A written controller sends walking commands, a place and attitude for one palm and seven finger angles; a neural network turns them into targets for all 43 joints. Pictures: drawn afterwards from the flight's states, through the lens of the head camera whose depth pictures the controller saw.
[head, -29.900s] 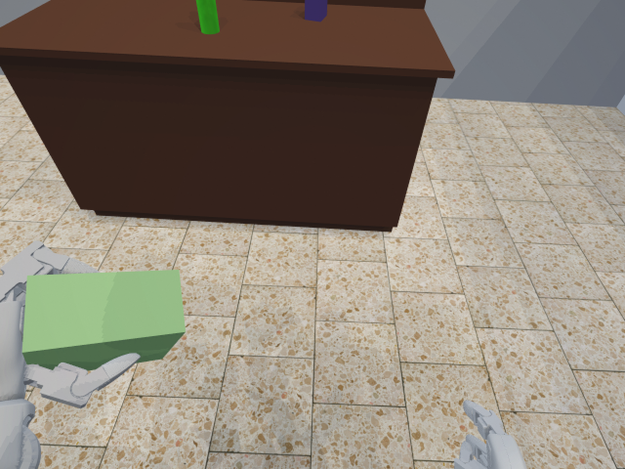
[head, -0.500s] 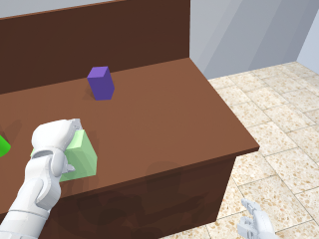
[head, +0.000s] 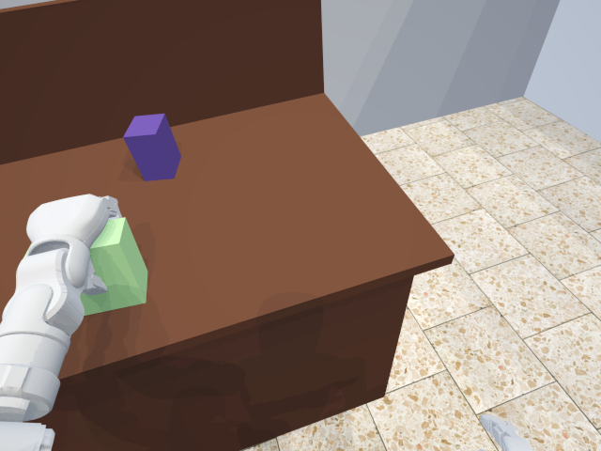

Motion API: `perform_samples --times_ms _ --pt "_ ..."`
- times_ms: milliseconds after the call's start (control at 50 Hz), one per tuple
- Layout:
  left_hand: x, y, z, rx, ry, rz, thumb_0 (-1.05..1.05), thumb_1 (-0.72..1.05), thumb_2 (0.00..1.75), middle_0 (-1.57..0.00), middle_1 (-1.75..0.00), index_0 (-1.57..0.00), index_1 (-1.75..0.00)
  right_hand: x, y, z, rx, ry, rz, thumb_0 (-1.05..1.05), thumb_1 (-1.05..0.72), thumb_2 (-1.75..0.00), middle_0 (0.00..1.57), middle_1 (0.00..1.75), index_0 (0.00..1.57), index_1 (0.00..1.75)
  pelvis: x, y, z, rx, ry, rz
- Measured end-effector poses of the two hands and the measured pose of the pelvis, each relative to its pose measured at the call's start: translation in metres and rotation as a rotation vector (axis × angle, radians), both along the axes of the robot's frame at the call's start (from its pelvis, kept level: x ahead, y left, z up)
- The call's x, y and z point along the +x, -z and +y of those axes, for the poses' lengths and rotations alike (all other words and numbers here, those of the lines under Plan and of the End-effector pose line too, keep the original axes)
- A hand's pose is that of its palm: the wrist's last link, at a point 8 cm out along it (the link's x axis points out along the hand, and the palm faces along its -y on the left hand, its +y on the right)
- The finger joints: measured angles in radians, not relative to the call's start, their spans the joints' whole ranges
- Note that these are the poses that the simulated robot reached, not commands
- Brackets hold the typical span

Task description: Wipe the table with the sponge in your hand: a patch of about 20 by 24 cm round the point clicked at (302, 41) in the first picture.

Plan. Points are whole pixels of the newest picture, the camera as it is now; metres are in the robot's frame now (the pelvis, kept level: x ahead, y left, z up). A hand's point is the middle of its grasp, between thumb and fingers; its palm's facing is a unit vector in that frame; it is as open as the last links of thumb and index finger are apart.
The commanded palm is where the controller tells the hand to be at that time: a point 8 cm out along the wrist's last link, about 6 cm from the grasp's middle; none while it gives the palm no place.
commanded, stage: wipe forward along the first lane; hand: left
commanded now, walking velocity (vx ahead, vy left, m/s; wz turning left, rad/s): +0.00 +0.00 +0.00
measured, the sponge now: (99, 278) +0.32 +0.34 +0.06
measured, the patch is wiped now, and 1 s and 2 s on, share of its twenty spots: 0.10 0.40 0.45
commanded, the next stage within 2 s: slide across to the middle lane in 1.00 s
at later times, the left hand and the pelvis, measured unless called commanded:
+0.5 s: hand (94, 222) +0.38 +0.35 +0.12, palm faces -0.14 +0.04 -0.99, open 10.2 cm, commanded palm +0.38 +0.35 +0.14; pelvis -0.01 +0.00 -0.01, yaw -2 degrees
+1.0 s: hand (94, 195) +0.44 +0.38 +0.12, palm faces -0.14 +0.03 -0.99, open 10.2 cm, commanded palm +0.44 +0.38 +0.15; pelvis +0.02 +0.04 -0.01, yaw -2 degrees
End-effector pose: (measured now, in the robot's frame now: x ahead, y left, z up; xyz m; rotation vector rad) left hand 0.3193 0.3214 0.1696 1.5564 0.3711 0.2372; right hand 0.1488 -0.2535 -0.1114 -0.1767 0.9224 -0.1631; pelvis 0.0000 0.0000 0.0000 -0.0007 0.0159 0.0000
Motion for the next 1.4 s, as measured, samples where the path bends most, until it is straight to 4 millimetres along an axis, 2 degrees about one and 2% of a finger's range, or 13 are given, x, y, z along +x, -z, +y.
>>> perform_samples --times_ms 140,360,540,680,800,1140,1280,1400 --pt "0.011 0.000 0.003 0.009 0.012 0.023 0.01 -0.54 1.04 -0.75 -1.29 -0.77 -1.30 -0.029 0.010 -0.014 -0.012 0.044 0.059 0.01 -0.90 -0.89 0.20 0.30 0.20 0.30 -0.005 0.003 -0.002 -0.001 0.006 0.026" --pt "0.035 -0.003 0.011 0.044 0.005 0.026 0.02 -0.54 1.04 -0.75 -1.29 -0.77 -1.30 -0.065 0.020 -0.019 -0.009 0.100 0.129 0.01 -0.90 -0.89 0.20 0.30 0.20 0.30 -0.011 0.007 -0.003 -0.004 0.019 0.072" --pt "0.059 -0.005 0.019 0.046 -0.007 0.050 0.02 -0.54 1.04 -0.74 -1.30 -0.76 -1.31 -0.084 0.022 -0.020 -0.020 0.141 0.171 0.00 -0.90 -0.89 0.20 0.30 0.20 0.30 -0.009 0.009 0.001 -0.011 0.031 0.103" --pt "0.077 -0.005 0.026 0.049 0.002 0.062 0.01 -0.54 1.04 -0.74 -1.30 -0.76 -1.31 -0.092 0.020 -0.017 -0.034 0.161 0.208 0.00 -0.90 -0.89 0.20 0.30 0.20 0.30 -0.002 0.009 0.009 -0.016 0.036 0.126" --pt "0.088 -0.002 0.034 0.028 0.010 0.061 0.01 -0.55 1.04 -0.74 -1.30 -0.77 -1.31 -0.089 0.017 -0.009 -0.040 0.167 0.226 0.00 -0.90 -0.89 0.20 0.30 0.20 0.30 0.005 0.007 0.018 -0.021 0.039 0.137" --pt "0.127 -0.001 0.060 0.009 0.030 0.059 0.02 -0.55 1.05 -0.75 -1.29 -0.77 -1.31 -0.063 0.006 0.027 -0.053 0.153 0.236 0.00 -0.90 -0.89 0.20 0.30 0.20 0.30 0.026 0.004 0.049 -0.033 0.044 0.174" --pt "0.129 -0.001 0.056 0.048 0.083 0.031 0.01 -0.55 1.05 -0.74 -1.30 -0.76 -1.31 -0.052 0.007 0.044 -0.037 0.139 0.242 0.00 -0.90 -0.89 0.20 0.30 0.20 0.30 0.035 0.002 0.062 -0.037 0.036 0.160" --pt "0.123 -0.004 0.052 0.011 0.081 -0.049 0.01 -0.54 1.05 -0.73 -1.32 -0.75 -1.33 -0.028 0.007 0.060 -0.012 0.101 0.210 0.00 -0.90 -0.89 0.20 0.30 0.20 0.30 0.040 0.000 0.069 -0.036 0.019 0.137"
